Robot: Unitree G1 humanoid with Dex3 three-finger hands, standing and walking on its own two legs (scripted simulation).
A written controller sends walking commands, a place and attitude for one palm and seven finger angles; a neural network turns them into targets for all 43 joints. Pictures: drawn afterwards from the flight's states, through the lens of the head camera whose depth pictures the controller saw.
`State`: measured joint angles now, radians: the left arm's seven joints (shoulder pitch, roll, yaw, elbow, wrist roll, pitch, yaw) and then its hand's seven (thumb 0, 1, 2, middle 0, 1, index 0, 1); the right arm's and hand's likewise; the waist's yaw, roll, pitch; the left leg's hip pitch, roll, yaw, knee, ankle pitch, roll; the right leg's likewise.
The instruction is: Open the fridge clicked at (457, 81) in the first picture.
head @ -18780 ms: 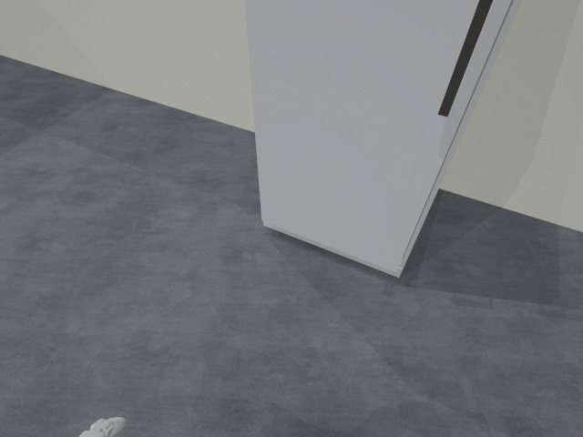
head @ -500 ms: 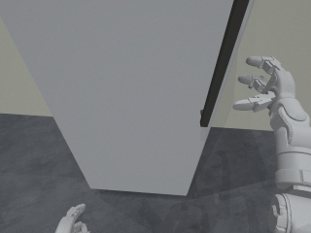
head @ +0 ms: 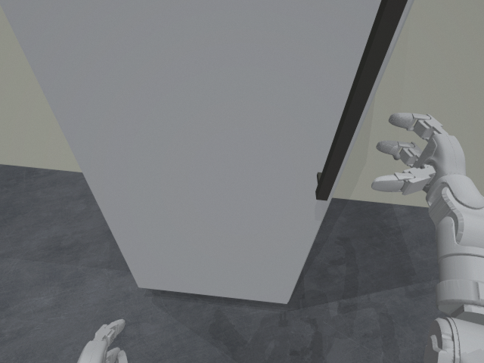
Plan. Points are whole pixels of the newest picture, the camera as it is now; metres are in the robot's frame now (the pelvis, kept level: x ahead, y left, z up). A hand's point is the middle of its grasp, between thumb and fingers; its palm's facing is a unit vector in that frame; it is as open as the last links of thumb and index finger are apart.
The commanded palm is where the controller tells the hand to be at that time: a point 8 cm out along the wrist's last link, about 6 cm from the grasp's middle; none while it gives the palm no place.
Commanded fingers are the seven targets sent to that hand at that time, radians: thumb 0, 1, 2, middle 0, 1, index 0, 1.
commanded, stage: feel for the door with the fingertips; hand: right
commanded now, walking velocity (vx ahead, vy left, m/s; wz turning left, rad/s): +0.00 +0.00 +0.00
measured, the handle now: (349, 104) +0.47 -0.13 +0.23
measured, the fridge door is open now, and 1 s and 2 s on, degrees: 0 0 0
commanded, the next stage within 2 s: slide the fingers in behind the handle in 0.98 s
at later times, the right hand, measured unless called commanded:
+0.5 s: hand (375, 146) +0.40 -0.16 +0.20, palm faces +0.03 +1.00 +0.02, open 14.0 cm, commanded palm +0.38 -0.21 +0.20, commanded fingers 0.00 0.50 -0.30 0.30 1.20 0.30 1.20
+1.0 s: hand (367, 139) +0.42 -0.16 +0.20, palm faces +0.05 +1.00 +0.02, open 13.8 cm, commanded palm +0.41 -0.21 +0.20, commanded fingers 0.00 0.50 -0.30 0.30 1.20 0.30 1.20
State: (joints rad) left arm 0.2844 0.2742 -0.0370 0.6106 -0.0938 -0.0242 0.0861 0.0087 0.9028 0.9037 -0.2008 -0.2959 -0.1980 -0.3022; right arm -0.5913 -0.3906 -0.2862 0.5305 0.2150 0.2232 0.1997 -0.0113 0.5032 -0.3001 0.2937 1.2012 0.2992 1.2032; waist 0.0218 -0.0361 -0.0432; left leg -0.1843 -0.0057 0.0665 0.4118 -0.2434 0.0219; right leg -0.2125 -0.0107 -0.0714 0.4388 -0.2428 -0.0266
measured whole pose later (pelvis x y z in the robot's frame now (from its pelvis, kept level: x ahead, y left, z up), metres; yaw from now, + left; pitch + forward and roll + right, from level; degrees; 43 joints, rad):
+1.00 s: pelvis -0.01 +0.01 +0.00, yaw +0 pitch +0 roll +0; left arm 0.29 0.26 -0.04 0.66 -0.08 -0.01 0.09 0.01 0.90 0.90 -0.20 -0.30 -0.20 -0.30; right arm -0.73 -0.33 -0.25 0.64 0.18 0.18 0.10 -0.01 0.50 -0.30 0.31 1.21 0.32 1.22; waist 0.04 -0.02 -0.03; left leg -0.17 -0.02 0.07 0.39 -0.23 0.03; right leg -0.20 -0.02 -0.07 0.42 -0.22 -0.01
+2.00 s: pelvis +0.00 +0.01 +0.00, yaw -1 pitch -1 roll +0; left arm 0.23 0.24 -0.05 0.64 -0.07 0.01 0.07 0.01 0.90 0.90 -0.20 -0.30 -0.20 -0.30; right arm -0.65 -0.20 -0.15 0.45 0.18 0.27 0.02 -0.01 0.50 -0.30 0.29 1.20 0.30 1.20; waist 0.00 -0.03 -0.04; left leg -0.14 -0.01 0.07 0.39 -0.24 0.03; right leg -0.16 -0.01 -0.06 0.40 -0.23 -0.02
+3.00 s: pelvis -0.01 +0.01 +0.00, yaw +0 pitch -2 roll +0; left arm 0.23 0.24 -0.05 0.65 -0.07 0.02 0.07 0.01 0.90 0.90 -0.20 -0.30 -0.20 -0.30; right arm -0.66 -0.19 -0.14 0.47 0.17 0.25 -0.01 -0.01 0.50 -0.30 0.29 1.20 0.30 1.20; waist 0.01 -0.03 -0.04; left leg -0.12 -0.02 0.07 0.37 -0.22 0.04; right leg -0.15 -0.02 -0.06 0.39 -0.21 -0.01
